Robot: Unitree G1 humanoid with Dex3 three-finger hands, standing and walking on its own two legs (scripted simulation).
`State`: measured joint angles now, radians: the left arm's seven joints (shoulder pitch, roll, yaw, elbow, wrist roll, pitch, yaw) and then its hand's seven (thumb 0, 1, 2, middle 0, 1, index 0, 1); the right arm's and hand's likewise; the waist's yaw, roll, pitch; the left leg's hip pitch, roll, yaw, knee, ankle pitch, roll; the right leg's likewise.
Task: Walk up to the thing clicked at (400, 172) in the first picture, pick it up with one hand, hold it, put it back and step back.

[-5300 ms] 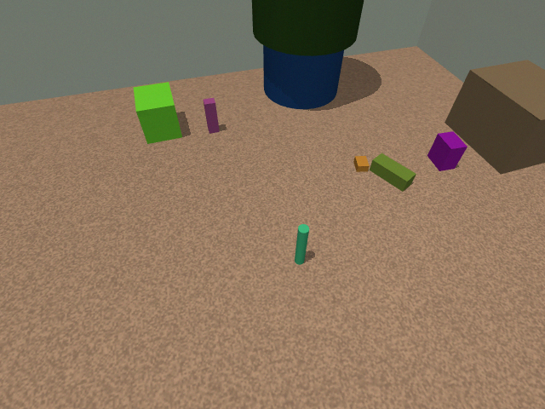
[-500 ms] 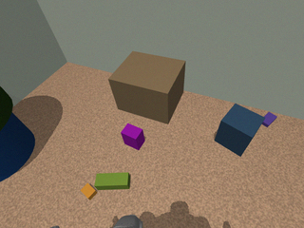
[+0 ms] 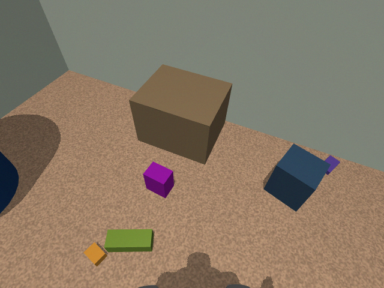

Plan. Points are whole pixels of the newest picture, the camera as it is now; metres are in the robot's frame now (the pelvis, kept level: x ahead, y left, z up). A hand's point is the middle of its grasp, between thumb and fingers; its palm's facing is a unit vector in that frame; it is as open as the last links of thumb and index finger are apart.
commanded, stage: walk up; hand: left
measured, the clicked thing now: (130, 240) +0.43 +0.29 -0.72
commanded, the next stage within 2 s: stand in 1.40 s
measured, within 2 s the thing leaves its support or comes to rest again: neither
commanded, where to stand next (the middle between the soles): +0.06 -0.03 m, yaw +2 degrees
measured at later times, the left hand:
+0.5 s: hand out of the picture +0.15 +0.24 -0.13, palm faces +0.01 -0.95 -0.32, open 7.4 cm
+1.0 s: hand out of the picture +0.11 +0.25 -0.13, palm faces +0.05 -0.94 -0.33, open 7.4 cm
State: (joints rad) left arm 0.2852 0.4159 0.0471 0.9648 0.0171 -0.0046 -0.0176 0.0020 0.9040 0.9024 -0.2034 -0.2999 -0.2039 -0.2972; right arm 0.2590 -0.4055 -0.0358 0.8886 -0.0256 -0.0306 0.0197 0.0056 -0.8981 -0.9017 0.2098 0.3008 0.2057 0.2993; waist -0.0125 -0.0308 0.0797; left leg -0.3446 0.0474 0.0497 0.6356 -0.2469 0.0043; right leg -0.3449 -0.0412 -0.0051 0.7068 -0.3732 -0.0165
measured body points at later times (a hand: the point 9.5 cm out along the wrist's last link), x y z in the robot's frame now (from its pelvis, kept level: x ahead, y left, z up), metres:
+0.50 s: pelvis +0.03 -0.01 +0.02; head +0.04 +0.00 +0.47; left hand +0.15 +0.29 -0.11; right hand +0.11 -0.32 -0.11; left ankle +0.05 +0.12 -0.72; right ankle +0.04 -0.14 -0.72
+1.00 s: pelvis +0.04 -0.01 +0.02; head +0.05 -0.01 +0.47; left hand +0.11 +0.30 -0.11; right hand +0.14 -0.31 -0.11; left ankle +0.05 +0.12 -0.72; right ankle +0.04 -0.14 -0.72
